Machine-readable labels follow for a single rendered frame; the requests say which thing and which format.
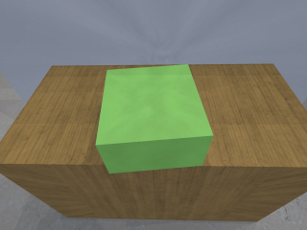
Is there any carton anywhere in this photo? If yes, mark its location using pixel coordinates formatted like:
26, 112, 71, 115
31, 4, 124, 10
95, 64, 214, 173

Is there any pedestal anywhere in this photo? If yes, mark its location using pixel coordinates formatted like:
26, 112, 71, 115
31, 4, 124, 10
0, 63, 307, 222

